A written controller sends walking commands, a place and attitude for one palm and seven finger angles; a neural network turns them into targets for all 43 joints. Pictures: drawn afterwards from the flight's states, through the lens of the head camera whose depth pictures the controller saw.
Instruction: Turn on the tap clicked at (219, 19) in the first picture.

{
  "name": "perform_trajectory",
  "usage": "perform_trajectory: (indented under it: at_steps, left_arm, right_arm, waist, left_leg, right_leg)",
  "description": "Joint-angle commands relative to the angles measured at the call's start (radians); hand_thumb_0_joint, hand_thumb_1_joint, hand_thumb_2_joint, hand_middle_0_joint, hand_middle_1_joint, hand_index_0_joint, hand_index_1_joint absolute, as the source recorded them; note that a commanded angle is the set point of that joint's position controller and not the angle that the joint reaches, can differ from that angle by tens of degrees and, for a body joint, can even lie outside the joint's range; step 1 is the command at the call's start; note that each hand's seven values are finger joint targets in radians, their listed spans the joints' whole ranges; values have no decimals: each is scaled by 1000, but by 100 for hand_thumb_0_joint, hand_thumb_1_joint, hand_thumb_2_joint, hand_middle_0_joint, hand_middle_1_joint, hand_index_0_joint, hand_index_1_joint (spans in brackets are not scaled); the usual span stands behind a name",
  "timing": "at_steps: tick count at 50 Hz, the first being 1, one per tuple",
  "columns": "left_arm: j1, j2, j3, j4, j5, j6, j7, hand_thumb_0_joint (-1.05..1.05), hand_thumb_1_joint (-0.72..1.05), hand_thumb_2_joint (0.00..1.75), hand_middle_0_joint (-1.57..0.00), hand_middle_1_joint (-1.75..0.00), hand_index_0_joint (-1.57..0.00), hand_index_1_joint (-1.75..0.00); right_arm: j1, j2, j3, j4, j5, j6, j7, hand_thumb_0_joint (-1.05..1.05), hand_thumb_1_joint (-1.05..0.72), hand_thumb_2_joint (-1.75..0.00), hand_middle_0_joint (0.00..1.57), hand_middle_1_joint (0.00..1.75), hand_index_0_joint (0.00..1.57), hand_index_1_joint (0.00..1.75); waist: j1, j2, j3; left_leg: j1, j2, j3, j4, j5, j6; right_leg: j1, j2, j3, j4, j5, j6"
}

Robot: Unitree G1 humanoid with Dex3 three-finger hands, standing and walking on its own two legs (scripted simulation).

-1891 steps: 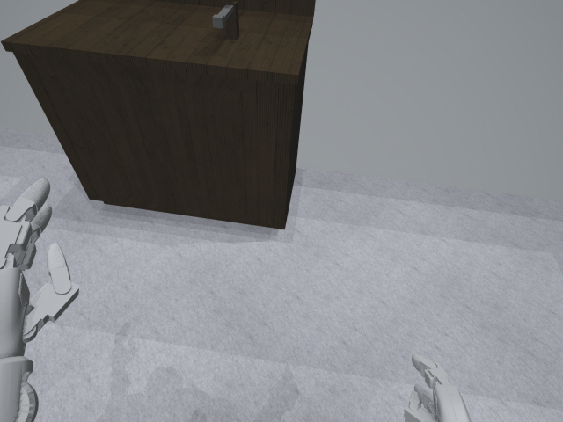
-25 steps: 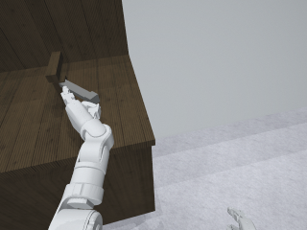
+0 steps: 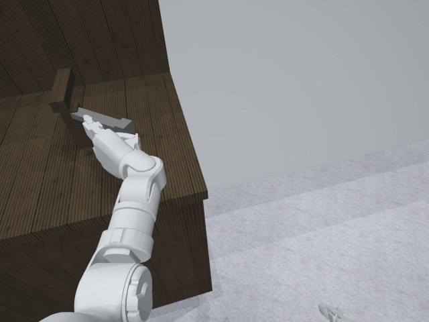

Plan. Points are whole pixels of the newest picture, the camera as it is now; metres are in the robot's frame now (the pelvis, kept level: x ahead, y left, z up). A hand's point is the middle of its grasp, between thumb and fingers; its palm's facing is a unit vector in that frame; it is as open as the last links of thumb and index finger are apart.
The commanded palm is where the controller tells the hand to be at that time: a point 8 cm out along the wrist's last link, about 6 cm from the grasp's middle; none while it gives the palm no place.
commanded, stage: push the lever round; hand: left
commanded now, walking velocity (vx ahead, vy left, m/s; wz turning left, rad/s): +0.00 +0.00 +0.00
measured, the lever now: (125, 128) +0.45 +0.20 +0.14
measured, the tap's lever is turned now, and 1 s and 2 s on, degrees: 50 79 79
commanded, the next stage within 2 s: lift the hand up off the lever in 0.62 s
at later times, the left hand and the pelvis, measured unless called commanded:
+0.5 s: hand (151, 122) +0.48 +0.15 +0.13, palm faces +0.79 -0.59 -0.15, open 7.6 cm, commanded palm +0.43 +0.18 +0.14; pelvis +0.01 -0.01 -0.01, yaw +0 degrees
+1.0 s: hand (150, 118) +0.49 +0.16 +0.14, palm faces +0.79 -0.60 -0.11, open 7.8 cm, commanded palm +0.43 +0.18 +0.15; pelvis +0.02 -0.01 +0.00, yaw -1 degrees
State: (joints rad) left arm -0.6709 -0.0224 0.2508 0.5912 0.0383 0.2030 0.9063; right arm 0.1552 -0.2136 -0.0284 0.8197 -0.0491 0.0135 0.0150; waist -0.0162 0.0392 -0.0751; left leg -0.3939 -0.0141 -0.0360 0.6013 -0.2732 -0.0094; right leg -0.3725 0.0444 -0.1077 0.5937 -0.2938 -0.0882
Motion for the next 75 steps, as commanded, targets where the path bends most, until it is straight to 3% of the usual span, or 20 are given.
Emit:
perform_trajectory:
  at_steps: [1, 6, 12, 14, 17, 19, 28, 29, 36, 38, 44, 48, 56, 60, 64, 68, 69, 71, 74, 75]
  left_arm:
    - [-574, 110, -49, -148, 48, -61, 15, 0, 90, 90, -15, -15, -15, -15]
    - [-630, 116, -30, -99, 64, -70, 41, 0, 90, 90, -15, -15, -15, -15]
    - [-665, 154, 19, -8, 71, -80, 50, 0, 90, 90, -15, -15, -15, -15]
    - [-666, 203, 64, 6, 72, -88, 50, 0, 90, 90, -15, -15, -15, -15]
    - [-705, 175, 41, 32, 87, -89, 51, 0, 90, 90, -15, -15, -15, -15]
    - [-688, 233, 93, 81, 92, -88, 54, 0, 90, 90, -15, -15, -15, -15]
    - [-700, 252, 120, 104, 98, -104, 48, 0, 90, 90, -15, -15, -15, -15]
    - [-687, 287, 150, 130, 99, -104, 46, 0, 90, 90, -15, -15, -15, -15]
    - [-729, 260, 119, 115, 105, -111, 36, 0, 90, 90, -15, -15, -15, -15]
    - [-702, 290, 144, 111, 102, -108, 35, 0, 90, 90, -15, -15, -15, -15]
    - [-658, 288, 144, 48, 92, -107, 28, 0, 90, 90, -15, -15, -15, -15]
    - [-639, 238, 100, -27, 83, -99, 22, 0, 90, 90, -15, -15, -15, -15]
    - [-671, 244, 83, -95, 86, -75, 15, 0, 90, 90, -15, -15, -15, -15]
    - [-680, 168, 13, -119, 87, -60, 9, 0, 90, 90, -15, -15, -15, -15]
    - [-612, 181, 37, -85, 60, -27, -2, 0, 90, 90, -15, -15, -15, -15]
    - [-639, 157, 24, -84, 44, -2, 1, 0, 90, 90, -15, -15, -15, -15]
    - [-623, 197, 62, -60, 45, -1, 3, 0, 90, 90, -15, -15, -15, -15]
    - [-673, 190, 48, -84, 53, -5, 9, 0, 90, 90, -15, -15, -15, -15]
    - [-681, 217, 63, -117, 73, -11, 18, 0, 90, 90, -15, -15, -15, -15]
    - [-703, 209, 54, -125, 77, -14, 21, 0, 90, 90, -15, -15, -15, -15]
  right_arm:
    - [-87, -104, -31, -113, 1, -45, -1, 0, -90, -90, 20, 30, 20, 30]
    - [-59, -104, -37, -103, -12, -51, 11, 0, -90, -90, 20, 30, 20, 30]
    - [-19, -112, -42, -98, -19, -50, 16, 0, -90, -90, 20, 30, 20, 30]
    - [-10, -119, -45, -93, -20, -45, 12, 0, -90, -90, 20, 30, 20, 30]
    - [12, -114, -42, -93, -25, -44, 17, 0, -90, -90, 20, 30, 20, 30]
    - [22, -123, -47, -83, -26, -39, 15, 0, -90, -90, 20, 30, 20, 30]
    - [84, -130, -52, -96, -33, -34, 25, 0, -90, -90, 20, 30, 20, 30]
    - [89, -136, -55, -88, -33, -31, 22, 0, -90, -90, 20, 30, 20, 30]
    - [114, -136, -55, -92, -34, -30, 30, 0, -90, -90, 20, 30, 20, 30]
    - [117, -138, -57, -97, -32, -28, 32, 0, -90, -90, 20, 30, 20, 30]
    - [111, -138, -63, -105, -31, -26, 35, 0, -90, -90, 20, 30, 20, 30]
    - [102, -132, -62, -115, -29, -31, 39, 0, -90, -90, 20, 30, 20, 30]
    - [59, -126, -56, -115, -25, -38, 32, 0, -90, -90, 20, 30, 20, 30]
    - [49, -119, -56, -110, -26, -46, 36, 0, -90, -90, 20, 30, 20, 30]
    - [33, -124, -54, -113, -18, -36, 29, 0, -90, -90, 20, 30, 20, 30]
    - [11, -120, -44, -119, -11, -34, 24, 0, -90, -90, 20, 30, 20, 30]
    - [10, -122, -47, -111, -10, -31, 20, 0, -90, -90, 20, 30, 20, 30]
    - [5, -117, -42, -112, -11, -32, 21, 0, -90, -90, 20, 30, 20, 30]
    - [6, -113, -49, -108, -18, -34, 23, 0, -90, -90, 20, 30, 20, 30]
    - [5, -110, -45, -108, -20, -35, 24, 0, -90, -90, 20, 30, 20, 30]
  waist:
    - [-32, -87, -263]
    - [-34, -46, -318]
    - [-48, -123, -324]
    - [-41, -119, -337]
    - [-57, -94, -338]
    - [-53, -99, -330]
    - [-66, -118, -389]
    - [-64, -123, -379]
    - [-81, -92, -377]
    - [-71, -98, -379]
    - [-56, -69, -400]
    - [-54, -78, -399]
    - [-51, -72, -357]
    - [-55, -39, -359]
    - [-33, -63, -343]
    - [-39, -113, -315]
    - [-28, -112, -301]
    - [-32, -101, -307]
    - [-15, -53, -344]
    - [-24, -54, -346]
  left_leg:
    - [58, 0, 22, -36, 113, 20]
    - [50, -1, 21, -18, 128, 16]
    - [-5, -3, 22, -4, 112, 22]
    - [-20, -4, 21, -1, 113, 23]
    - [-21, -4, 28, 5, 123, 24]
    - [-40, -4, 28, 9, 111, 26]
    - [-57, -8, 35, 17, 155, 31]
    - [-63, -6, 31, 15, 154, 31]
    - [-41, -6, 37, 12, 170, 34]
    - [-51, -7, 38, 10, 171, 34]
    - [-4, -3, 38, 1, 221, 33]
    - [27, -2, 43, -3, 254, 30]
    - [45, -1, 42, -20, 229, 32]
    - [101, 3, 36, -17, 268, 24]
    - [92, -1, 35, -34, 270, 19]
    - [76, -5, 36, -47, 237, 23]
    - [73, -3, 32, -54, 231, 23]
    - [76, -4, 34, -54, 232, 24]
    - [95, -1, 34, -49, 260, 18]
    - [98, -2, 38, -44, 263, 20]
  right_leg:
    - [77, -65, 85, -129, 107, 72]
    - [67, -61, 82, -104, 128, 69]
    - [64, -67, 88, -94, 154, 84]
    - [80, -68, 95, -91, 166, 85]
    - [63, -69, 92, -79, 198, 87]
    - [64, -72, 100, -86, 193, 91]
    - [112, -79, 100, -59, 345, 107]
    - [110, -77, 96, -59, 337, 105]
    - [100, -72, 93, -58, 352, 103]
    - [126, -76, 98, -63, 377, 106]
    - [153, -66, 86, -61, 409, 97]
    - [170, -63, 81, -62, 452, 98]
    - [162, -61, 83, -84, 378, 90]
    - [126, -47, 64, -76, 350, 76]
    - [159, -52, 63, -84, 371, 77]
    - [167, -64, 73, -106, 367, 90]
    - [164, -59, 69, -108, 339, 86]
    - [162, -62, 74, -109, 338, 85]
    - [168, -51, 68, -96, 335, 75]
    - [163, -54, 71, -94, 343, 77]
